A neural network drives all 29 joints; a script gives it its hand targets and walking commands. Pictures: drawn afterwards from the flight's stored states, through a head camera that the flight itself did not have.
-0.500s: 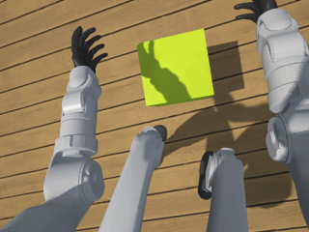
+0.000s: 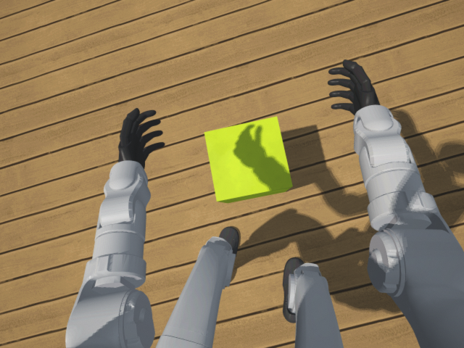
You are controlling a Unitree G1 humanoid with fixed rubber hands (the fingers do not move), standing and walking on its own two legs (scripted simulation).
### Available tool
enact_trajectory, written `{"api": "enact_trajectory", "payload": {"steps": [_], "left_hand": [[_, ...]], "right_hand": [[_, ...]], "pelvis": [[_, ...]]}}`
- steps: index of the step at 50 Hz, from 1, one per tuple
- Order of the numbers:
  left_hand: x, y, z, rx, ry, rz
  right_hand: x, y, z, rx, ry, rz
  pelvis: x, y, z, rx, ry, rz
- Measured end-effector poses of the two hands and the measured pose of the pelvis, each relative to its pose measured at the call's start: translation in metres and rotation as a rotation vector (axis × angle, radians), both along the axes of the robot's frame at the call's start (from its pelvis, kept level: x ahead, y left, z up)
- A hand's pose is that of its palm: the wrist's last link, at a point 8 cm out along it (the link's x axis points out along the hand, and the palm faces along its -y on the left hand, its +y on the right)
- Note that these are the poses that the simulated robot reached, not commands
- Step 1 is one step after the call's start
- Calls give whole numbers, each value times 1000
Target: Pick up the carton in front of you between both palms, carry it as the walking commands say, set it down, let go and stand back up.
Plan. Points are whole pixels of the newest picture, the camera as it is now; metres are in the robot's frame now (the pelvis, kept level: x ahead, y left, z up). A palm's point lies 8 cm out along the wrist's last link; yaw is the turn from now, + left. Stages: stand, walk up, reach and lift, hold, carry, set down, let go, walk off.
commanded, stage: let go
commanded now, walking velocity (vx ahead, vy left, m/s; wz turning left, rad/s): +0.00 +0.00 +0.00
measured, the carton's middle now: (249, 165) +0.45 +0.10 -0.53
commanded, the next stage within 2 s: stand in 1.24 s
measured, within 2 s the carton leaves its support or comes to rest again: neither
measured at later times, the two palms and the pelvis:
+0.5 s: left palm (61, 239) +0.24 +0.26 +0.04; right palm (435, 215) +0.35 -0.16 +0.01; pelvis +0.07 +0.02 +0.10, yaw +1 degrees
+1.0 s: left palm (79, 238) +0.25 +0.23 +0.06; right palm out of the picture +0.25 -0.24 +0.05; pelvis +0.09 -0.02 +0.12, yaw +3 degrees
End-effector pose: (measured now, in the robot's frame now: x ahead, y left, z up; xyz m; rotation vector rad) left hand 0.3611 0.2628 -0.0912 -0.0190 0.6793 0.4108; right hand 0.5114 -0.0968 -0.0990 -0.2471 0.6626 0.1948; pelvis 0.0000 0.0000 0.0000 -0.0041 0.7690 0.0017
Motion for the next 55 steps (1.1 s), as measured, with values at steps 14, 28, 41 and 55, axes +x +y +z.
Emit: {"api": "enact_trajectory", "payload": {"steps": [14, 28, 41, 55], "left_hand": [[-71, 5, 84, 29, 117, -300], [-128, -7, 135, 20, 144, -295], [-112, -33, 145, 33, 126, -324], [-124, -28, 148, 73, 150, -294]], "right_hand": [[-119, -41, 71, -44, 10, -238], [-172, -73, 114, -48, 52, -205], [-233, -135, 148, -50, 82, -242], [-258, -137, 153, -45, 75, -255]], "pelvis": [[36, 19, 71, -8, -299, -4], [78, 17, 108, 16, -555, 31], [98, -9, 123, 34, -696, 32], [85, -10, 120, 33, -794, 41]]}}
